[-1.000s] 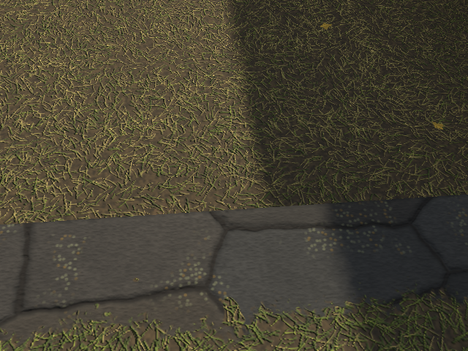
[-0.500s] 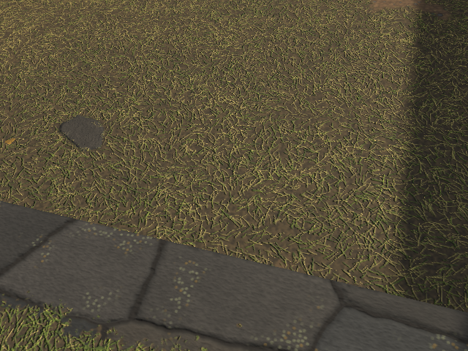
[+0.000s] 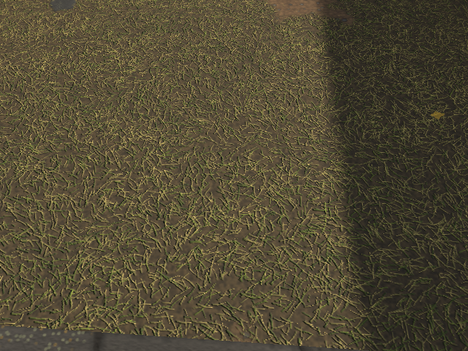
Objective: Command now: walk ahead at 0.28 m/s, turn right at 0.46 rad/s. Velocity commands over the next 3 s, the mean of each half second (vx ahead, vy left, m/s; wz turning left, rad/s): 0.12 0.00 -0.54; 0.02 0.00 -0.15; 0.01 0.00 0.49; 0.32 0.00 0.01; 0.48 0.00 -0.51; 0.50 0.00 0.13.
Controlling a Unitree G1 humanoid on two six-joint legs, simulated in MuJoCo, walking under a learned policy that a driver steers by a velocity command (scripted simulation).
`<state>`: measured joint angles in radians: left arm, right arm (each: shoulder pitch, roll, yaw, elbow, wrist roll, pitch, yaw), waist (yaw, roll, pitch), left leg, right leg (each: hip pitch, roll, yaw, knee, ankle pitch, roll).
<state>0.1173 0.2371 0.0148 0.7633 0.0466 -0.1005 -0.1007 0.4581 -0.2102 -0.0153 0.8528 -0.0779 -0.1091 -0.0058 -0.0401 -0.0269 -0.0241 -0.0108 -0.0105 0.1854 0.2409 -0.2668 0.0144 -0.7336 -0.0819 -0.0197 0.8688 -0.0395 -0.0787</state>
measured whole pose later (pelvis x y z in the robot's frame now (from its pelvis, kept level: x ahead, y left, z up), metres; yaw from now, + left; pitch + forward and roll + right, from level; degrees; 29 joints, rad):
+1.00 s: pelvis +0.19 +0.03 -0.01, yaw -19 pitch +2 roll +0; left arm 0.14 0.30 0.04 0.71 0.01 -0.04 0.03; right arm 0.23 -0.29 -0.04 0.70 -0.01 -0.09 0.08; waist -0.01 -0.01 0.02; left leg -0.30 -0.05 -0.03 0.54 -0.28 0.06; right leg -0.26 -0.05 -0.02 0.55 -0.30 0.02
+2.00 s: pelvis +0.33 +0.02 -0.01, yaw -6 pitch +1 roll +1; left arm 0.22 0.24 0.01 0.75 0.07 -0.09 -0.08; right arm 0.39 -0.26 0.02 0.81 -0.08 -0.10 0.02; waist -0.05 -0.01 0.01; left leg 0.09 -0.01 0.05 0.25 -0.37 0.01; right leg -0.55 -0.04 -0.02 0.77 -0.09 -0.06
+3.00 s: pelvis +0.86 -0.22 -0.16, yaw -16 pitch +3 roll +1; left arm 0.11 0.23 0.04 0.69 0.00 -0.10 -0.01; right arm 0.40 -0.28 -0.07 0.86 0.03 -0.05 -0.02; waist -0.04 0.03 -0.03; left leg -0.40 -0.03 -0.11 1.11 -0.42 0.02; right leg -0.43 -0.02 0.00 0.58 -0.20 -0.01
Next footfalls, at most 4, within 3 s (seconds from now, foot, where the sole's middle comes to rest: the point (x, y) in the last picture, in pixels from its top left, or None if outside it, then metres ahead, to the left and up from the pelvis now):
0.12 right None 0.27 -0.11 -0.78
0.54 left None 0.26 0.11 -0.78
0.88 right None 0.15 -0.11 -0.78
1.40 left None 0.23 0.14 -0.78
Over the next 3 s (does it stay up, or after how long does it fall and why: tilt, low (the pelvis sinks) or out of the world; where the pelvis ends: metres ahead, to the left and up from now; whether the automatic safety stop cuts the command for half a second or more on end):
stays up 0.86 -0.22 -0.16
